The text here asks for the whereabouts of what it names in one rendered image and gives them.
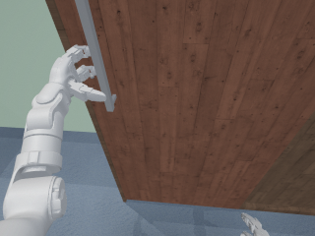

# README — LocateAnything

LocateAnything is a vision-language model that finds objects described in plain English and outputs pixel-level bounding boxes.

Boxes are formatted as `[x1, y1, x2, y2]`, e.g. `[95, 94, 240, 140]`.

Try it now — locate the wardrobe door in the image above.
[55, 0, 315, 209]
[244, 111, 315, 208]

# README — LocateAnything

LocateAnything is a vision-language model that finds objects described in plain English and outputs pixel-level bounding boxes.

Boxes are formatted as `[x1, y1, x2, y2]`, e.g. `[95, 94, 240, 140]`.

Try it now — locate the right robot hand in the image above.
[240, 212, 270, 236]

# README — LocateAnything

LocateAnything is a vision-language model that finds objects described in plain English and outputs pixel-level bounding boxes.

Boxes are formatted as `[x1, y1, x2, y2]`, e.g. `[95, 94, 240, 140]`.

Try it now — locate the left robot forearm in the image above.
[3, 83, 72, 219]

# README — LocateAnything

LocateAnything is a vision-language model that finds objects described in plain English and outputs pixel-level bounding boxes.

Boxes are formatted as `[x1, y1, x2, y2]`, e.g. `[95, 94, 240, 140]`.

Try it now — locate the handle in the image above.
[75, 0, 117, 112]

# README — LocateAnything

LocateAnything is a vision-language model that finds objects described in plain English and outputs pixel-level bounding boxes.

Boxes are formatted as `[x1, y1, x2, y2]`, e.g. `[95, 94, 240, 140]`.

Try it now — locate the left robot hand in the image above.
[49, 44, 107, 102]

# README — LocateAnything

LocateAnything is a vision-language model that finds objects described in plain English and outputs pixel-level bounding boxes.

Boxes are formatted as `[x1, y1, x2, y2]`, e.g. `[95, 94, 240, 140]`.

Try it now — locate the left robot upper arm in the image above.
[0, 175, 67, 236]

